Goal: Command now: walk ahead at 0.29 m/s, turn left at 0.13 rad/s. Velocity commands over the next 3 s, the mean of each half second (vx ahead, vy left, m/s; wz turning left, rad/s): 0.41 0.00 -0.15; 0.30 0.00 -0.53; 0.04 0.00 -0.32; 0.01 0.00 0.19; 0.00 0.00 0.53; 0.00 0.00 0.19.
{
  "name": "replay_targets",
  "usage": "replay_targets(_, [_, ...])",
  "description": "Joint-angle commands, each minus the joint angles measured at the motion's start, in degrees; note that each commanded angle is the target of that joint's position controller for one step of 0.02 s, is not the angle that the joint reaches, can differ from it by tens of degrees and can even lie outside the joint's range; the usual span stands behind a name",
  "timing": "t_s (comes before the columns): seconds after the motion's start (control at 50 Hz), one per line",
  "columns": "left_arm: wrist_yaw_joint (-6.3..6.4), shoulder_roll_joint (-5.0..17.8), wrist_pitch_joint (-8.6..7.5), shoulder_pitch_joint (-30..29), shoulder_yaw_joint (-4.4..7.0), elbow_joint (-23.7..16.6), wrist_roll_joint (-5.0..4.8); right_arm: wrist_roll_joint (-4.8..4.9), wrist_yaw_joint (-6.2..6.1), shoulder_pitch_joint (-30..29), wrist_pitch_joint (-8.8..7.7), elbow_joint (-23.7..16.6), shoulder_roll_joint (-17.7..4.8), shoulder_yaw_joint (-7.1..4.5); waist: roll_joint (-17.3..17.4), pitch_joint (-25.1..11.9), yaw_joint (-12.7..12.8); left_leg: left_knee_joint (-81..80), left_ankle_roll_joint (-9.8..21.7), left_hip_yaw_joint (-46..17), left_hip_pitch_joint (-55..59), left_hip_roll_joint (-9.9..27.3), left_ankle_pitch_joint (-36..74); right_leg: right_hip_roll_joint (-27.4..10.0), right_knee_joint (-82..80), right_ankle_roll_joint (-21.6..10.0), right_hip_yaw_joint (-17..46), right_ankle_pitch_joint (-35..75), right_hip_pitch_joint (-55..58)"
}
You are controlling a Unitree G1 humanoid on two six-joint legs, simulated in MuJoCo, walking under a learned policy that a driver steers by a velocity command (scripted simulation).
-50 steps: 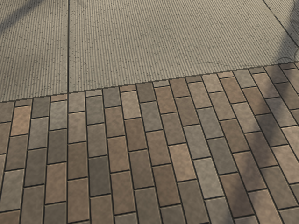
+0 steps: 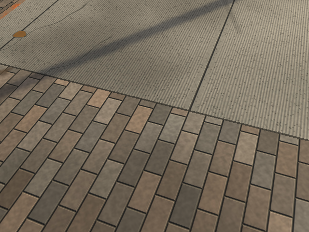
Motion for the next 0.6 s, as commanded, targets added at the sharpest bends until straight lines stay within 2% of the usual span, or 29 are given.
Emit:
replay_targets(0.02, [-0.07, 12.20, -1.13, -0.03, 2.65, -2.78, -0.29, 0.52, 0.48, -7.67, -2.94, -5.98, -2.05, 0.13, -11.15, 1.76, 2.01, -10.82, 0.78, 3.22, -1.35, 0.34, -0.35, -11.93, -10.60, -10.45, 12.38, -8.32, 1.92])
replay_targets(0.06, [-0.77, 13.06, -1.12, 0.47, 2.79, -2.66, -0.86, 0.97, 0.74, -5.84, -3.47, -5.26, -3.09, -0.18, -10.70, 2.19, 0.93, -16.92, 2.15, 4.37, 4.30, -0.37, 2.06, -12.60, -10.00, -10.92, 12.52, -9.05, -1.07])
replay_targets(0.08, [-1.03, 13.04, -0.96, -0.10, 2.70, -2.74, -1.29, 1.04, 0.83, -3.95, -3.67, -4.43, -3.05, -0.27, -9.98, 2.23, -0.56, -21.49, 3.06, 5.07, 8.72, -0.81, 6.11, -12.38, -8.89, -10.52, 11.99, -9.48, -3.29])
replay_targets(0.1, [-1.25, 12.37, -0.89, -0.06, 2.42, -2.72, -1.41, 0.99, 0.82, -1.69, -3.71, -3.31, -3.19, -0.47, -9.11, 1.86, -1.91, -24.63, 3.91, 5.52, 13.99, -1.44, 8.51, -11.80, -7.18, -9.76, 11.47, -9.47, -5.88])
replay_targets(0.12, [-1.50, 10.57, -1.08, 0.10, 1.76, -2.68, -1.08, 1.20, 0.55, 1.78, -3.58, -2.15, -3.88, -0.93, -8.10, 0.38, -3.76, -25.70, 4.87, 4.71, 20.62, -1.13, 8.45, -10.75, -4.31, -8.29, 10.57, -9.26, -9.10])
replay_targets(0.14, [-1.86, 7.14, -1.52, -1.17, 0.60, -3.14, -0.35, 1.42, 0.06, 7.32, -3.48, -1.07, -5.04, -1.45, -6.31, -2.12, -6.64, -26.34, 6.32, -0.33, 29.21, 2.95, 6.84, -8.29, 2.67, -5.58, 7.56, -9.31, -14.52])
replay_targets(0.16, [-2.41, 1.77, -2.37, -3.06, -1.02, -5.22, 0.57, 0.29, -0.61, 13.42, -3.38, -0.64, -9.73, -2.51, 6.44, -5.38, -8.81, -30.54, 10.87, -17.43, 39.30, 15.22, 0.07, -1.69, 22.34, -1.29, -0.10, -12.12, -26.56])
replay_targets(0.18, [-2.12, 5.28, -3.49, -4.70, -0.12, -7.51, -0.97, -0.57, 0.21, 16.13, -3.68, 0.30, -13.79, -3.85, 13.91, -3.33, -9.38, -36.80, 17.90, -33.18, 36.32, 24.23, -9.49, 0.47, 34.75, -0.84, -0.95, -19.83, -36.41])
replay_targets(0.2, [-2.11, 9.63, -3.67, -4.72, 1.18, -6.97, -1.99, -0.68, 0.67, 13.54, -4.51, -0.01, -8.83, -2.44, 8.31, 1.61, -8.21, -37.69, 18.07, -30.90, 33.13, 22.74, -14.30, -3.24, 41.83, -1.77, 3.02, -17.19, -39.79])
replay_targets(0.22, [-2.47, 9.91, -3.64, -3.95, 1.45, -6.17, -2.40, -0.64, 0.90, 11.01, -5.20, -0.43, -5.85, -1.53, 7.79, 4.08, -6.94, -38.50, 16.02, -25.13, 31.44, 19.40, -12.36, -4.01, 43.40, -2.53, 4.41, -11.50, -40.72])
replay_targets(0.26, [-2.70, 8.67, -3.25, -3.66, 1.59, -5.25, -1.32, -0.33, 1.15, 7.03, -5.60, -0.57, -4.23, -0.97, 5.95, 6.03, -5.19, -40.29, 13.39, -15.15, 28.47, 16.10, 0.99, -5.39, 42.17, -1.93, 5.09, -3.82, -40.19])
replay_targets(0.28, [-2.92, 7.48, -3.03, -3.74, 1.44, -5.05, -1.14, -0.70, 1.07, 6.51, -5.74, -0.57, -3.95, -0.90, 5.45, 5.97, -4.83, -40.77, 12.45, -10.73, 26.63, 14.59, 7.86, -5.34, 42.02, -1.35, 5.06, -0.57, -38.54])
replay_targets(0.32, [-3.15, 5.49, -2.50, -3.47, 1.05, -5.14, -1.17, -1.21, 0.89, 6.71, -6.10, -0.07, -3.82, -1.08, 4.43, 4.80, -4.38, -41.06, 12.22, -4.38, 25.39, 13.40, 17.81, -4.48, 41.05, 0.25, 4.68, 4.26, -37.69])
replay_targets(0.4, [-3.46, 3.91, -2.03, -8.37, 0.35, -8.15, -0.48, -1.07, 0.47, 6.13, -6.39, 1.08, -4.65, -1.30, 3.46, 6.00, -4.90, -42.77, 11.61, 4.50, 21.08, 11.82, 22.52, -3.57, 27.58, 2.02, 1.81, 14.35, -33.33])
replay_targets(0.46, [-4.55, 2.44, -2.19, -14.24, -0.55, -11.19, -0.26, -0.48, -0.03, 8.54, -6.26, 2.81, -5.98, -1.66, 2.33, 7.86, -6.86, -43.52, 11.26, 8.09, 21.02, 13.10, 23.66, -3.17, 19.31, 0.84, -1.90, 18.04, -30.00])
replay_targets(0.5, [-5.33, 2.82, -2.29, -16.33, -0.56, -12.97, -0.50, 0.06, -0.10, 9.77, -5.74, 3.96, -6.56, -1.86, 2.14, 8.21, -6.86, -41.70, 10.84, 9.37, 25.31, 14.60, 28.07, -2.67, 16.08, -0.87, -2.91, 15.80, -30.24])
replay_targets(0.52, [-5.71, 3.35, -2.34, -16.68, -0.37, -13.74, -0.59, 0.20, -0.18, 9.74, -5.30, 4.22, -6.98, -1.99, 2.38, 7.72, -6.30, -39.60, 10.40, 10.17, 27.70, 15.23, 33.73, -1.98, 14.97, -1.95, -3.81, 13.50, -29.87])
replay_targets(0.56, [-6.05, 5.35, -2.16, -14.77, 0.59, -14.64, -0.67, 0.14, -0.70, 9.16, -4.30, 4.08, -8.81, -2.43, 4.71, 3.75, -3.99, -31.69, 9.10, 11.82, 31.39, 15.70, 55.90, 1.41, 14.89, -4.44, -7.13, 7.78, -24.57])
replay_targets(0.58, [-5.96, 7.19, -1.91, -10.38, 1.58, -14.07, -0.81, 0.00, -1.05, 9.03, -3.62, 3.91, -9.66, -2.61, 6.05, 0.19, -1.39, -24.50, 8.41, 12.43, 32.28, 15.46, 65.63, 3.62, 15.37, -5.84, -8.45, 4.94, -18.88])
replay_targets(0.6, [-5.55, 9.86, -1.67, -2.26, 3.05, -12.37, -0.98, 0.05, -1.33, 8.36, -3.05, 3.61, -10.23, -2.64, 5.73, -4.66, 3.13, -13.44, 7.23, 13.42, 29.10, 14.29, 68.69, 5.83, 13.52, -7.69, -8.96, 5.79, -7.30])
Next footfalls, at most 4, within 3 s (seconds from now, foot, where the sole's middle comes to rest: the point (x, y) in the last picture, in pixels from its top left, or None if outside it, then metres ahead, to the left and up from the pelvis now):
0.14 left None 0.07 0.14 -0.79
0.62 right None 0.40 -0.12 -0.79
1.10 left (176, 209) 0.61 0.00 -0.79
1.44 right None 0.42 -0.18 -0.79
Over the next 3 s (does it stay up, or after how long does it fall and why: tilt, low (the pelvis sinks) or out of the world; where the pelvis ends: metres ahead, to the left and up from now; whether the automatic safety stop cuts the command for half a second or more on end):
stays up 0.50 -0.07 -0.01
